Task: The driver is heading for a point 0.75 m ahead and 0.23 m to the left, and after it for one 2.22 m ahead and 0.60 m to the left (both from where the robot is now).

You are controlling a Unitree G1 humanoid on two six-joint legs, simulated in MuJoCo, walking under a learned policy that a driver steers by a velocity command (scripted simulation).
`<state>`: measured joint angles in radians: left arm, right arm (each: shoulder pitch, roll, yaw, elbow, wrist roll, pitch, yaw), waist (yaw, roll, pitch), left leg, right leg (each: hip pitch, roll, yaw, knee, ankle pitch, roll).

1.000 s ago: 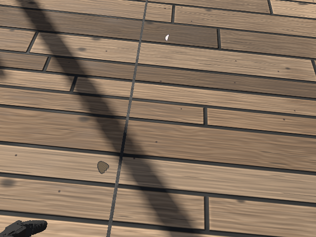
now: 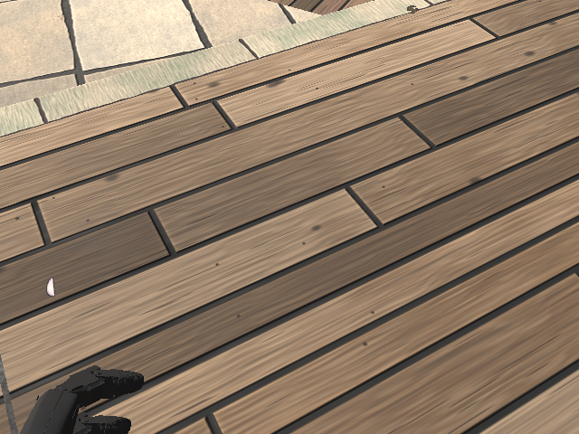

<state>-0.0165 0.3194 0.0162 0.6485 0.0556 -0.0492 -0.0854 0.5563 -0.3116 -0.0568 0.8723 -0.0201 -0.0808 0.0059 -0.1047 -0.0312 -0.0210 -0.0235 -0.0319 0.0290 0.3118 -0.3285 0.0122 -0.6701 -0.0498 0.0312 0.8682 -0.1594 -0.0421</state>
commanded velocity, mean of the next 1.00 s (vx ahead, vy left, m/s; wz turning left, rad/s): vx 0.55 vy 0.00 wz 0.68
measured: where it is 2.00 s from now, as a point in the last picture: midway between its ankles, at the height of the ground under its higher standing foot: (226, 339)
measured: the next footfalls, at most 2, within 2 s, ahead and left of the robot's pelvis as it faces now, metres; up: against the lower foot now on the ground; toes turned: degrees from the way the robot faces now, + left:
right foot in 0.12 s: +0.30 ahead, -0.13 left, +0.00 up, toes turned +5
left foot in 0.52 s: +0.63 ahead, +0.14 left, +0.00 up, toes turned +24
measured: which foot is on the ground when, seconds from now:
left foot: down 0.00-0.12, up 0.14-0.50, down 0.52-1.00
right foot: up 0.00-0.10, down 0.12-0.52, up 0.54-0.96, down 0.98-1.00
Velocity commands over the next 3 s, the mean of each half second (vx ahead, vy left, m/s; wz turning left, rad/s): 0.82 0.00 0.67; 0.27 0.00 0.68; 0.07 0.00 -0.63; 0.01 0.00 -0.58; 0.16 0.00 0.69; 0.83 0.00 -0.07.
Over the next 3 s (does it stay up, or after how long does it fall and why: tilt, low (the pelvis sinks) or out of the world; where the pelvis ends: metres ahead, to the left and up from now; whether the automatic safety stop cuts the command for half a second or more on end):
stays up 1.17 0.27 0.00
